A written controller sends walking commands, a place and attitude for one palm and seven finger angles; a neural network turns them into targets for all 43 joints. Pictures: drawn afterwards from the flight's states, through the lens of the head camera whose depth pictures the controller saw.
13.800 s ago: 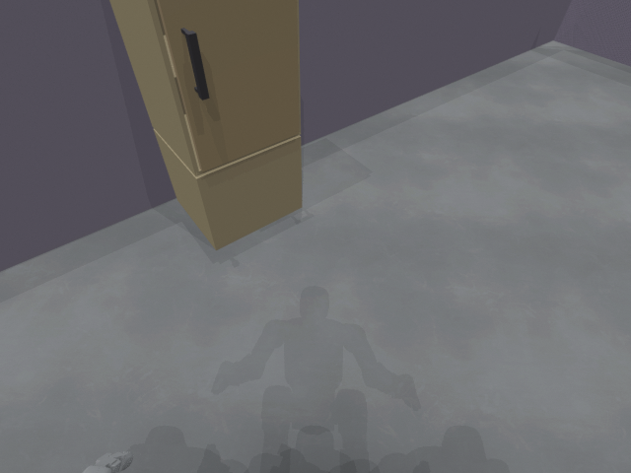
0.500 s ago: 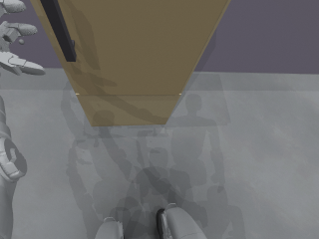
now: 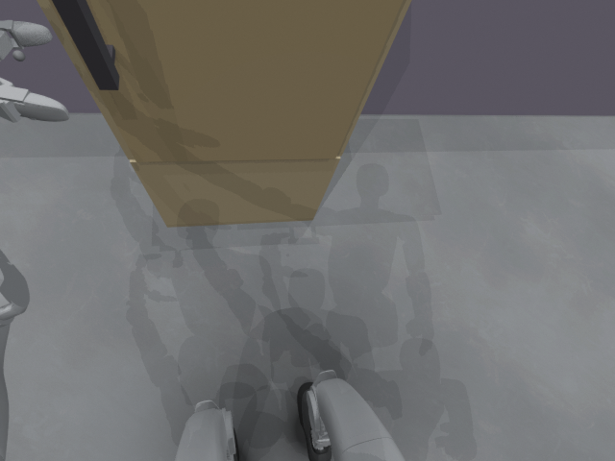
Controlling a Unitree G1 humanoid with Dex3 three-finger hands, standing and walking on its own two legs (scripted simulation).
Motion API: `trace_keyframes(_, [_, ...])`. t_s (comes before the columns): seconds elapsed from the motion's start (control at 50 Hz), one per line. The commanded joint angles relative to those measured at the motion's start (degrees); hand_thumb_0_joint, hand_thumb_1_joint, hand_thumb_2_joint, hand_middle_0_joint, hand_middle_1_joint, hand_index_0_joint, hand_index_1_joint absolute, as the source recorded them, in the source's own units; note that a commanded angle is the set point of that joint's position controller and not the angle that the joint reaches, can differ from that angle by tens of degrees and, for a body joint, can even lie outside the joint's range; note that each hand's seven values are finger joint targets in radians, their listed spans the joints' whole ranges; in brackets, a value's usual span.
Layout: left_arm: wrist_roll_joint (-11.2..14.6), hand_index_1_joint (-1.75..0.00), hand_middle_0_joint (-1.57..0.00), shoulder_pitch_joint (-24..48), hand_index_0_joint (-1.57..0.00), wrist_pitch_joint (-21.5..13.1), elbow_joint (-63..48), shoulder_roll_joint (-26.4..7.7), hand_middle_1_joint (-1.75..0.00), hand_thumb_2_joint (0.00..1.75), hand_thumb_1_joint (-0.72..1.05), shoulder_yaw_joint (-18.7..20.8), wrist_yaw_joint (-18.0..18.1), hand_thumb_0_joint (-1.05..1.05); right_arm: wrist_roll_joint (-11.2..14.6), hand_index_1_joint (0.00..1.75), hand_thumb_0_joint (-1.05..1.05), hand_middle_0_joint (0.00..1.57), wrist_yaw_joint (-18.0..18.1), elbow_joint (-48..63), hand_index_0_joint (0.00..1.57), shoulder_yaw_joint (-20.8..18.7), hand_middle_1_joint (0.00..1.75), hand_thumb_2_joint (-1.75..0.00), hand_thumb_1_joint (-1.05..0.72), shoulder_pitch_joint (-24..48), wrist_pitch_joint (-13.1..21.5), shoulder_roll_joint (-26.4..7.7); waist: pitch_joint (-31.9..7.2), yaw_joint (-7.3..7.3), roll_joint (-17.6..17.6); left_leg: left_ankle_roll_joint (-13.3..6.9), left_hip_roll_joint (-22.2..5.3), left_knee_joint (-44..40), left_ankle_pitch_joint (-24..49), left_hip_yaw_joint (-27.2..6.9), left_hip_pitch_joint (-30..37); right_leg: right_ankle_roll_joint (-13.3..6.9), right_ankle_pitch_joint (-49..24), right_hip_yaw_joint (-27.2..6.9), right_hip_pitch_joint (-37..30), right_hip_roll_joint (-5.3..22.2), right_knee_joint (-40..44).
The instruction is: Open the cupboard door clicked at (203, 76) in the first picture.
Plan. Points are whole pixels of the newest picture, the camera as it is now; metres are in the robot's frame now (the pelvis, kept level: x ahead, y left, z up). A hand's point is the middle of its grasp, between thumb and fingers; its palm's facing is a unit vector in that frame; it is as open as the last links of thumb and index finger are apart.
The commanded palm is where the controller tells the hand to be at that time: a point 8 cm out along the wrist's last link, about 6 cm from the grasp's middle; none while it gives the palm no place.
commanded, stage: move the hooked fingers beside the handle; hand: left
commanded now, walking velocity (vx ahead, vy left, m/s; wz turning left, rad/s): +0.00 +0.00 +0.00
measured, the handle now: (82, 9) +0.62 +0.17 +0.09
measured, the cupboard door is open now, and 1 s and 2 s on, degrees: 0 0 0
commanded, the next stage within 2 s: slide the fingers in behind the handle in 0.30 s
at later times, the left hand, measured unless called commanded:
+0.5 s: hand (27, 52) +0.58 +0.22 +0.07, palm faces -0.06 -1.00 -0.04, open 14.0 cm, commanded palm +0.57 +0.25 +0.08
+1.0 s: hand (47, 57) +0.57 +0.20 +0.08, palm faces -0.01 -1.00 -0.01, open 14.7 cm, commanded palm +0.56 +0.21 +0.08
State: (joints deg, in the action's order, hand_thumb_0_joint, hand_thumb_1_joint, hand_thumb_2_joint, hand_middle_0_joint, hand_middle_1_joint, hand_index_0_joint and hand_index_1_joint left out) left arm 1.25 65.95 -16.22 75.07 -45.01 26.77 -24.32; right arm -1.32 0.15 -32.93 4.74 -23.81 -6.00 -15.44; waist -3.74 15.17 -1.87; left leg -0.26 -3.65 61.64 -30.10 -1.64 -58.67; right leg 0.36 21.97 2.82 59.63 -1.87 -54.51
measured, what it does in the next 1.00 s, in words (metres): stands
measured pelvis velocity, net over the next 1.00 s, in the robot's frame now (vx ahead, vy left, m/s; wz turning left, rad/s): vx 0.02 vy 0.00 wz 0.03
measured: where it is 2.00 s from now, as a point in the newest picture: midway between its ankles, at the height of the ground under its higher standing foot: (273, 459)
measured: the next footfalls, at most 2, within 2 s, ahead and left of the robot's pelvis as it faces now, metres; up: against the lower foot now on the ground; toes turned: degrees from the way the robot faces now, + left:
none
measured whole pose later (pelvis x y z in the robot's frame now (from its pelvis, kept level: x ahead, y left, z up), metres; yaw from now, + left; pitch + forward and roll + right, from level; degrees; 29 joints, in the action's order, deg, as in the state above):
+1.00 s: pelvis +0.02 +0.00 +0.00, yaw +2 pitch +28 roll -5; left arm 3.5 63.2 -16.6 70.2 -35.6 21.0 -15.9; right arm -2.9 -2.2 -35.3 2.8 -25.2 -5.0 -14.6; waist -5.6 13.3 -2.2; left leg 0.0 -2.8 60.3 -30.7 -3.3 -57.3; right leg 0.3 23.4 4.2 57.5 -1.1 -53.2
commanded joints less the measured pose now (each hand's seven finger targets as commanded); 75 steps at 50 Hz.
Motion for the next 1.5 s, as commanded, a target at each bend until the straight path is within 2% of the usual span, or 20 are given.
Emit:
trace_keyframes(0.0, [1.3, -1.2, -0.3, 26.48, -0.3, -3.32, -12.22, -14.48, -1.2, 0.3, -0.5, 0.88, -0.53, 0.0, -0.43, 0.3, 0.0, 0.2, 1.2, 0.52, 0.2, -4.26, 0.3, -0.9, -0.9, -14.64, 0.78, -11.92, -32.62, 1.34, -12.13, -1.62, 1.42, -4.5, 29.49, -1.19, 19.52, -1.45, -21.42, -0.79, -17.19, -1.68, 3.14])
trace_keyframes(0.08, [0.71, -1.2, -0.3, 27.61, -0.3, -3.11, -10.37, -14.99, -1.2, 0.3, -0.5, 1.0, 0.17, 0.0, -0.58, 0.3, 0.0, 0.2, 1.23, 0.19, 0.2, -3.95, 0.3, -0.9, -0.9, -15.4, 0.99, -11.92, -30.95, 2.12, -11.63, -1.95, 1.44, -4.09, 27.51, -1.36, 17.49, -1.56, -19.23, -0.6, -15.3, -1.75, 2.93])
trace_keyframes(0.14, [-0.73, -1.2, -0.3, 28.31, -0.3, -2.68, -9.4, -19.16, -1.2, 0.3, -0.5, 2.75, 1.24, 0.0, -0.61, 0.3, 0.0, 0.2, 1.13, 0.22, 0.2, -3.58, 0.3, -0.9, -0.9, -15.68, 1.08, -12.22, -30.38, 1.46, -12.64, -1.99, 1.45, -3.86, 25.17, -1.26, 15.27, -1.48, -16.65, -0.71, -14.99, -1.61, 2.75])
trace_keyframes(0.2, [-1.82, -1.2, -0.3, 29.18, -0.3, -3.44, -12.33, -20.38, -1.2, 0.3, -0.5, 3.03, 2.16, 0.0, -0.93, 0.3, 0.0, 0.2, 0.97, 0.39, 0.2, -3.66, 0.3, -0.9, -0.9, -16.16, 1.1, -12.19, -34.28, 1.01, -15.26, -1.7, 1.34, -3.45, 28.13, -1.74, 18.0, -1.64, -18.32, -0.46, -14.76, -1.54, 1.77])
trace_keyframes(0.36, [-1.82, -1.2, -0.3, 29.25, -0.3, -1.82, -11.72, -21.74, -1.2, 0.3, -0.5, 3.41, 1.34, 0.0, -0.75, 0.3, 0.0, 0.2, 0.95, 0.36, 0.2, -3.54, 0.3, -0.9, -0.9, -16.49, 0.7, -12.67, -33.73, 1.76, -14.6, -1.86, 1.15, -3.41, 28.01, -1.71, 17.04, -1.43, -18.87, -0.19, -15.1, -1.67, 1.88])
trace_keyframes(0.4, [-1.83, -1.2, -0.3, 30.32, -0.3, -2.06, -13.43, -19.12, -1.2, 0.3, -0.5, 1.5, 1.1, 0.0, -0.84, 0.3, 0.0, 0.2, 0.77, 0.12, 0.2, -3.69, 0.3, -0.9, -0.9, -16.72, 0.7, -12.55, -34.99, 1.83, -17.78, -1.25, 0.92, -3.5, 30.91, -2.66, 21.66, -1.69, -18.57, 0.43, -11.88, -1.71, 1.58])
trace_keyframes(0.48, [-0.3, -1.2, -0.3, 28.96, -0.3, -1.74, -13.4, -13.86, -1.2, 0.3, -0.5, 0.06, 0.97, 0.0, -1.26, 0.3, 0.0, 0.2, 0.47, -0.51, 0.2, -4.26, 0.3, -0.9, -0.9, -17.48, 0.76, -12.44, -34.46, 2.71, -16.41, -1.12, 0.54, -3.24, 34.53, -3.38, 25.1, -1.8, -19.47, 1.03, -9.43, -2.04, 1.88])
trace_keyframes(0.52, [0.34, -1.2, -0.3, 27.94, -0.3, -1.82, -15.67, -13.68, -1.2, 0.3, -0.5, 0.82, 1.0, 0.0, -1.4, 0.3, 0.0, 0.2, 0.25, -0.79, 0.2, -4.65, 0.3, -0.9, -0.9, -17.88, 0.57, -12.51, -37.36, 1.76, -17.62, -0.47, 0.35, -3.45, 39.07, -3.96, 28.33, -1.82, -21.04, 1.28, -10.13, -1.98, 1.82])
trace_keyframes(0.56, [0.94, -1.2, -0.3, 27.63, -0.3, -1.37, -15.63, -8.89, -1.2, 0.3, -0.5, -1.88, 1.28, 0.0, -1.5, 0.3, 0.0, 0.2, -0.12, -1.17, 0.2, -4.77, 0.3, -0.9, -0.9, -17.66, 0.63, -12.17, -34.87, 2.39, -16.97, -0.3, 0.13, -3.55, 39.94, -4.19, 29.09, -1.73, -20.57, 1.58, -8.37, -2.09, 2.29])
trace_keyframes(0.62, [0.96, -1.2, -0.3, 24.5, -0.3, -1.25, -17.16, -9.35, -1.2, 0.3, -0.5, -0.07, 2.64, 0.0, -1.64, 0.3, 0.0, 0.2, -0.52, -0.85, 0.2, -5.17, 0.3, -0.9, -0.9, -18.04, 0.34, -12.12, -35.87, 0.77, -17.44, 0.04, 0.16, -3.77, 43.81, -4.15, 30.75, -1.89, -22.25, 1.58, -9.66, -2.19, 2.53])
trace_keyframes(0.72, [0.78, -1.2, -0.3, 23.34, -0.3, -2.37, -20.48, -2.36, -1.2, 0.3, -0.5, -4.5, 5.07, 0.0, -1.66, 0.3, 0.0, 0.2, -1.39, -0.87, 0.2, -5.75, 0.3, -0.9, -0.9, -17.35, 0.32, -11.05, -33.94, 1.07, -17.39, 0.25, 0.33, -4.47, 45.43, -3.87, 32.39, -1.85, -23.6, 1.54, -10.17, -2.34, 3.51])
trace_keyframes(0.78, [1.14, -1.2, -0.3, 25.27, -0.3, -2.63, -18.76, 2.31, -1.2, 0.3, -0.5, -7.44, 5.76, 0.0, -1.7, 0.3, 0.0, 0.2, -1.34, -1.47, 0.2, -5.87, 0.3, -0.9, -0.9, -17.12, 0.49, -10.76, -30.24, 2.74, -14.89, -0.18, 0.5, -4.92, 42.46, -3.86, 31.22, -1.81, -22.31, 1.66, -9.1, -2.38, 4.06])
trace_keyframes(0.98, [1.6, -1.2, -0.3, 25.87, -0.3, -4.97, -16.82, 4.02, -1.2, 0.3, -0.5, -8.32, 5.99, 0.0, -1.82, 0.3, 0.0, 0.2, -1.32, -2.62, 0.2, -6.05, 0.3, -0.9, -0.9, -16.31, 1.19, -10.51, -31.14, 2.72, -12.69, -0.64, 1.44, -4.53, 39.92, -3.0, 28.87, -1.98, -24.9, 0.85, -12.6, -2.08, 3.72])
trace_keyframes(1.02, [1.41, -1.2, -0.3, 27.31, -0.3, -5.57, -18.79, 4.6, -1.2, 0.3, -0.5, -9.08, 5.99, 0.0, -1.85, 0.3, 0.0, 0.2, -1.36, -2.84, 0.2, -6.26, 0.3, -0.9, -0.9, -16.07, 1.25, -10.3, -33.5, 2.32, -14.32, -0.41, 1.54, -4.63, 40.52, -3.16, 29.99, -1.92, -25.29, 0.76, -13.3, -1.84, 3.35])
trace_keyframes(1.08, [1.66, -1.2, -0.3, 27.29, -0.3, -6.24, -20.56, 9.0, -1.2, 0.3, -0.5, -12.02, 6.1, 0.0, -2.09, 0.3, 0.0, 0.2, -1.59, -3.04, 0.2, -6.56, 0.3, -0.9, -0.9, -15.99, 1.55, -9.91, -34.89, 2.64, -16.25, -0.2, 1.4, -4.11, 44.49, -3.54, 33.37, -1.99, -25.94, 0.97, -11.47, -1.86, 3.12])
trace_keyframes(1.12, [2.05, -1.2, -0.3, 26.15, -0.3, -6.56, -21.72, 7.93, -1.2, 0.3, -0.5, -11.03, 6.2, 0.0, -2.08, 0.3, 0.0, 0.2, -1.77, -3.3, 0.2, -6.84, 0.3, -0.9, -0.9, -15.94, 1.46, -10.18, -36.47, 1.9, -15.51, 0.11, 1.28, -4.41, 45.5, -3.9, 34.69, -1.92, -26.23, 1.0, -12.62, -2.0, 3.43])
trace_keyframes(1.18, [2.83, -1.2, -0.3, 27.56, -0.3, -6.3, -21.43, 11.14, -1.2, 0.3, -0.5, -13.27, 6.31, 0.0, -1.98, 0.3, 0.0, 0.2, -1.68, -3.57, 0.2, -6.71, 0.3, -0.9, -0.9, -15.41, 1.69, -9.87, -34.25, 2.99, -13.79, -0.41, 1.65, -4.84, 42.66, -3.39, 32.64, -1.91, -26.66, 1.03, -13.54, -1.94, 3.87])
trace_keyframes(1.28, [3.35, -1.2, -0.3, 27.47, -0.3, -5.72, -17.21, 5.29, -1.2, 0.3, -0.5, -6.84, 9.29, 0.0, -1.78, 0.3, 0.0, 0.2, -1.37, -3.51, 0.2, -6.15, 0.3, -0.9, -0.9, -15.16, 2.03, -9.98, -31.75, 1.72, -10.94, -0.81, 2.51, -5.44, 34.75, -2.19, 25.22, -2.05, -26.09, 0.51, -17.27, -1.67, 3.7])
trace_keyframes(1.38, [-0.01, -1.2, -0.3, 23.35, -0.3, -7.08, -16.36, -0.73, -1.2, 0.3, -0.5, -2.48, 12.4, 0.0, -1.86, 0.3, 0.0, 0.2, -1.73, -1.07, 0.2, -5.79, 0.3, -0.9, -0.9, -14.73, 2.4, -9.41, -32.26, -0.48, -8.42, -1.45, 2.99, -4.86, 31.45, -0.66, 17.99, -2.02, -27.84, -0.96, -22.39, -1.22, 2.3])
trace_keyframes(1.48, [-0.73, -1.2, -0.3, 24.6, -0.3, -7.33, -15.33, 1.8, -1.2, 0.3, -0.5, -4.92, 12.54, 0.0, -1.52, 0.3, 0.0, 0.2, -1.79, -0.05, 0.2, -5.81, 0.3, -0.9, -0.9, -14.32, 2.54, -9.45, -31.55, 0.79, -6.75, -1.75, 2.95, -5.01, 27.57, -0.2, 16.64, -1.65, -24.54, -1.18, -21.22, -1.2, 2.41])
